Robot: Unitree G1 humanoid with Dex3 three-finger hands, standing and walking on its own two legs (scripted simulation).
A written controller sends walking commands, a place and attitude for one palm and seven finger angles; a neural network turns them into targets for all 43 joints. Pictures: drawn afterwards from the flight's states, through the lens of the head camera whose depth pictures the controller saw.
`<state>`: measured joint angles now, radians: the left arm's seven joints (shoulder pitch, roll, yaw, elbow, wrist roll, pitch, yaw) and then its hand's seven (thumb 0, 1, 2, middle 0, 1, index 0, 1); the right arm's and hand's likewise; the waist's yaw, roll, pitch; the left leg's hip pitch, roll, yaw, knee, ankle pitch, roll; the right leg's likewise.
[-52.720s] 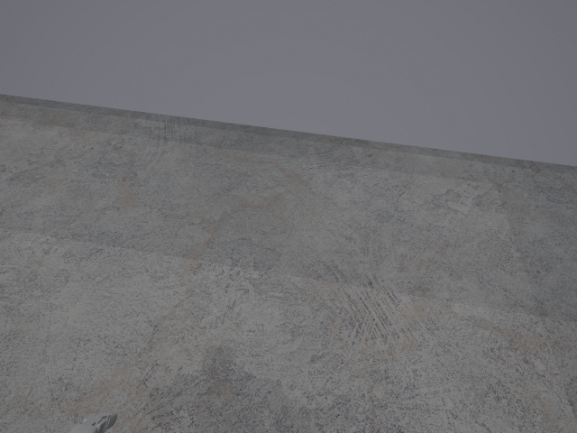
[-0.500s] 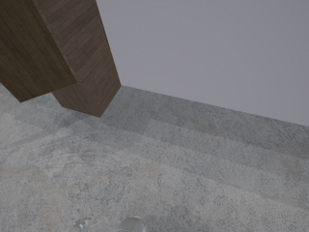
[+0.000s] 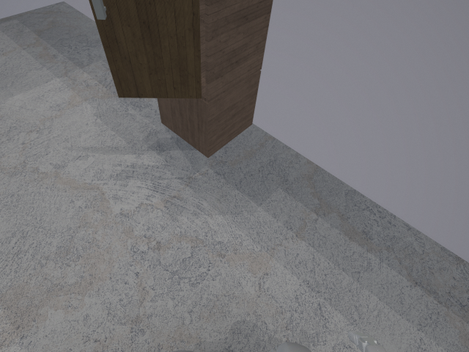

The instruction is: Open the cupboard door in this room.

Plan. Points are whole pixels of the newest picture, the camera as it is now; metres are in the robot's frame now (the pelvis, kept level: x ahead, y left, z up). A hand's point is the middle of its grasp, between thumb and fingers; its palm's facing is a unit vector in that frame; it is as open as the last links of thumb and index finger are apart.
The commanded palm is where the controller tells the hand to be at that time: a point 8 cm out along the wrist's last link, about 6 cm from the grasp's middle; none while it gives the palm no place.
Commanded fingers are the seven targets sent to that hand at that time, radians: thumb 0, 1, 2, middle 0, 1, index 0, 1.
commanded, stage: turn to face it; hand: left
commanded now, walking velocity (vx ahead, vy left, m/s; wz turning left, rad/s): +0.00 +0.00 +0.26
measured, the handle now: out of the picture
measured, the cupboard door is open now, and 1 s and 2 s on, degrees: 46 46 46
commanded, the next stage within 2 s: take the last steps up to it in 0.18 s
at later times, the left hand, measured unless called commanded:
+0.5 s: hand out of the picture +0.03 +0.14 -0.14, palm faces +0.17 -0.95 -0.25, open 7.2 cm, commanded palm none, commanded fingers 0.00 0.90 0.90 -0.20 -0.30 -0.20 -0.30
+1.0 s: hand out of the picture -0.01 +0.22 -0.18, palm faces +0.35 -0.92 -0.17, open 7.4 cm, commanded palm none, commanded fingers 0.00 0.90 0.90 -0.20 -0.30 -0.20 -0.30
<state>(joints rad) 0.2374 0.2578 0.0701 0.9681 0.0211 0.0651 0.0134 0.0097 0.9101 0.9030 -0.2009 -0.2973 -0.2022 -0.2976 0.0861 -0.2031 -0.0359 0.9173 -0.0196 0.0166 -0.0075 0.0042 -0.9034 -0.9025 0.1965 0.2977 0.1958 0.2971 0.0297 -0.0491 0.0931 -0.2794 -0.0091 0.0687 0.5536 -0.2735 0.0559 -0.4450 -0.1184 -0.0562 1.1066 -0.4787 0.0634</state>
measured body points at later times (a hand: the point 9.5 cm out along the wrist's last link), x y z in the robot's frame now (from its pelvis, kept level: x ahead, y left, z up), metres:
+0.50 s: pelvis +0.01 -0.05 +0.01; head +0.03 -0.08 +0.46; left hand +0.02 +0.19 -0.12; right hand +0.05 -0.29 -0.16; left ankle -0.01 +0.10 -0.64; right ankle -0.02 -0.14 -0.73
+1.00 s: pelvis +0.12 +0.08 -0.01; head +0.16 +0.10 +0.44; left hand -0.02 +0.27 -0.16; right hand +0.30 -0.10 -0.15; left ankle +0.14 +0.18 -0.73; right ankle +0.04 -0.09 -0.64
